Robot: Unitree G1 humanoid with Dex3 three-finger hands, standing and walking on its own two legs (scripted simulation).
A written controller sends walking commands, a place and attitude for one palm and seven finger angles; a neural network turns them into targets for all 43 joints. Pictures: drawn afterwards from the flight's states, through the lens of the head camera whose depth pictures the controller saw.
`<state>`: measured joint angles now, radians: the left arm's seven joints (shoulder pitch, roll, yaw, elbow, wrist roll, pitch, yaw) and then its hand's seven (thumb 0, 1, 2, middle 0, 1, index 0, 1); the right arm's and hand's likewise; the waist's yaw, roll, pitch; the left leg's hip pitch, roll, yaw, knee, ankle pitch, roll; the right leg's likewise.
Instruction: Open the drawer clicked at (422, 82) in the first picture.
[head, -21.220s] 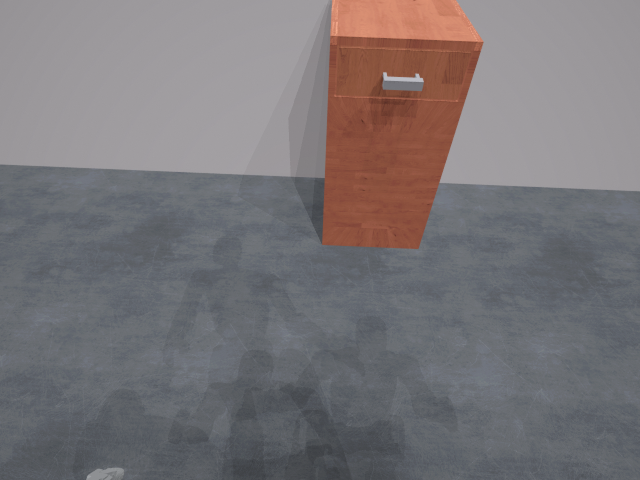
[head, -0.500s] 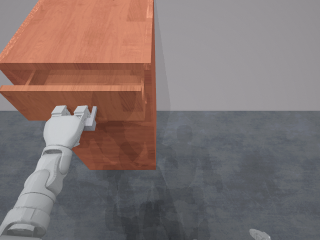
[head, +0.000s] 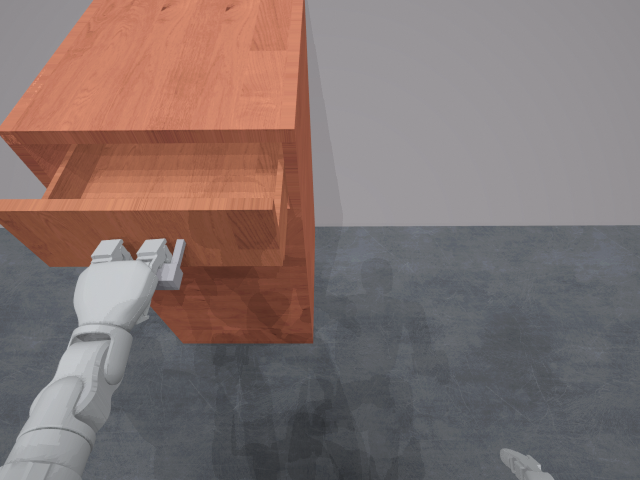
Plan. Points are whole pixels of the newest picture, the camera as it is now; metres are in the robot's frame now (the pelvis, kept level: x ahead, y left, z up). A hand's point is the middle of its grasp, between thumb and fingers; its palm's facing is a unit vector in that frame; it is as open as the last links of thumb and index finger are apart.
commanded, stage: pull the drawer open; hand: left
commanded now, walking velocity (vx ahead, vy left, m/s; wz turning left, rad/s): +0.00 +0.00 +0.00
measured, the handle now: (142, 261) +0.39 +0.27 +0.01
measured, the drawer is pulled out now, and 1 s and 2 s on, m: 0.12 0.25 0.30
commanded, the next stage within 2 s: open the thumb to release the handle in 1.56 s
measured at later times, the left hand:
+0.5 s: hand (123, 359) +0.26 +0.26 -0.01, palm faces -0.02 -0.06 -1.00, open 5.9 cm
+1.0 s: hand (107, 412) +0.20 +0.26 +0.00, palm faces -0.03 -0.06 -1.00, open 5.9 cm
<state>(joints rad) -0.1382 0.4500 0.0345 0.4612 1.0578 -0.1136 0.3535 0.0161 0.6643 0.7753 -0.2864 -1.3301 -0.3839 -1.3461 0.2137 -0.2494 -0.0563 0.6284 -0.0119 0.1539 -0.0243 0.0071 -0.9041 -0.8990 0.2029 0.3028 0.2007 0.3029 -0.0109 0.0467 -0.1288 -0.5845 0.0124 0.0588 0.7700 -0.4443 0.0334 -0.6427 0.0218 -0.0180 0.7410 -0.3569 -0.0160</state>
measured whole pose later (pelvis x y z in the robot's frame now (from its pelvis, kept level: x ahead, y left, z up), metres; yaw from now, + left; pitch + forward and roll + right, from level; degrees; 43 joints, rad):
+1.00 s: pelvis +0.00 -0.01 +0.00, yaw +0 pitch +12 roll +0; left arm 0.42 0.43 0.07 0.02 1.05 -0.15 0.43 0.03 0.66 0.76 -0.28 -1.33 -0.41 -1.35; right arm 0.12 -0.23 -0.03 0.60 -0.04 0.10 -0.01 0.01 -0.90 -0.90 0.20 0.30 0.20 0.30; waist 0.04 0.03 -0.11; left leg -0.54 0.02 0.07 0.81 -0.47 0.02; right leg -0.61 0.03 -0.01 0.80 -0.39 -0.03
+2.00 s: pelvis -0.02 -0.02 -0.01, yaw +2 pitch +11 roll +0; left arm 0.46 0.42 0.04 -0.03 1.04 -0.10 0.45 0.01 0.24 0.62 -0.39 -1.29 -0.37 -1.28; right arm 0.12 -0.22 -0.01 0.58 -0.04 0.11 -0.03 0.01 -0.90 -0.90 0.20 0.30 0.20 0.30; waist 0.07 0.04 -0.11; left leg -0.58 0.01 0.03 0.88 -0.48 0.01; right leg -0.64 0.01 -0.05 0.88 -0.42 -0.04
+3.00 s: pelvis -0.03 -0.02 +0.00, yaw +2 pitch +6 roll +0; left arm 0.35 0.48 0.07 -0.03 0.98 -0.14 0.33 0.00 -0.49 0.30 -0.35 -1.21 -0.43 -1.22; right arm 0.13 -0.23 -0.02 0.60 -0.02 0.07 -0.07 0.01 -0.90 -0.90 0.20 0.30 0.20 0.30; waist 0.08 0.06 -0.07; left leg -0.46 0.00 0.02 0.76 -0.41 0.01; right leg -0.51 0.01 -0.05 0.75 -0.35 -0.04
